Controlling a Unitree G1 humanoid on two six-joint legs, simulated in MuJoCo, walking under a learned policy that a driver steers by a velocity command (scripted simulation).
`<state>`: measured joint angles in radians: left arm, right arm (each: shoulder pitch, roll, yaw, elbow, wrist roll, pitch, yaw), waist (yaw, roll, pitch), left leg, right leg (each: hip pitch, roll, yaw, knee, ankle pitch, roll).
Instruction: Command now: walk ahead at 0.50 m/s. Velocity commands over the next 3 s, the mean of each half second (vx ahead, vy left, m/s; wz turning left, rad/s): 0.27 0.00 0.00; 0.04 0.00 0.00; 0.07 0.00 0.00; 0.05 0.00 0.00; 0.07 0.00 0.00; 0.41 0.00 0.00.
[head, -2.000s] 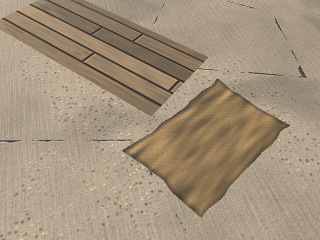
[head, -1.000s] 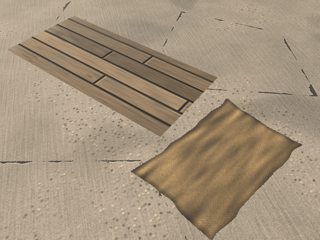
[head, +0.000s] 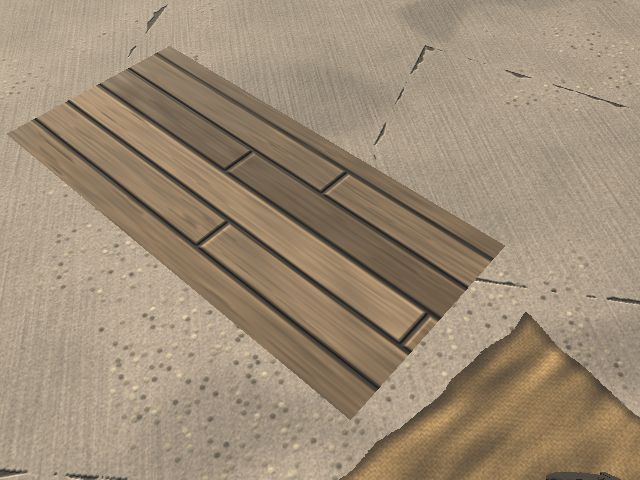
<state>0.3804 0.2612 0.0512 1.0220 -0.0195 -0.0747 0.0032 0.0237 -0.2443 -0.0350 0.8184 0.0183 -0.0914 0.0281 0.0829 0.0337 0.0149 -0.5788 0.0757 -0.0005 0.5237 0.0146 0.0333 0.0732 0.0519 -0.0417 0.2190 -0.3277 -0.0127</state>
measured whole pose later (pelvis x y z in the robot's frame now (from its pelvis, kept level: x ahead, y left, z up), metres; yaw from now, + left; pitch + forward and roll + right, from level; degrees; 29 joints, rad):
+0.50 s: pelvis +0.22 +0.03 +0.00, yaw +0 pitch +1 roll +3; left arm 0.10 0.24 0.04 0.94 0.01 -0.04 0.01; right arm 0.22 -0.24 -0.04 0.98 0.00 -0.05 0.00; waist -0.02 -0.04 0.01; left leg -0.13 -0.07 0.07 0.39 -0.28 0.05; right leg -0.39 -0.05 0.02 0.48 -0.06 -0.01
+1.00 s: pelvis +0.25 +0.00 +0.00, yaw +0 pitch -1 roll +0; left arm 0.06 0.22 0.05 1.05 0.00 0.01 0.02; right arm 0.26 -0.21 -0.03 1.08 -0.01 0.01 -0.04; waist -0.02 0.00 0.04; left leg -0.09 0.01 0.05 0.49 -0.38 -0.01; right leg -0.33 0.02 -0.02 0.53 -0.19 -0.03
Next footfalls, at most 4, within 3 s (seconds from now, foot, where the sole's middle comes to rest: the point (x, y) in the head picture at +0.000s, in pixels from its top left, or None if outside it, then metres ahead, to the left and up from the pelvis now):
0.04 left None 0.21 0.12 -0.77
0.48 right None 0.35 -0.11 -0.77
1.76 left None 0.33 0.13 -0.77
2.62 left None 0.40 0.15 -0.77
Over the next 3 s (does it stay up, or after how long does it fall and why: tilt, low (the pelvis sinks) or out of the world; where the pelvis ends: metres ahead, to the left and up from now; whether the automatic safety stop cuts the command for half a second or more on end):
stays up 0.51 0.05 0.00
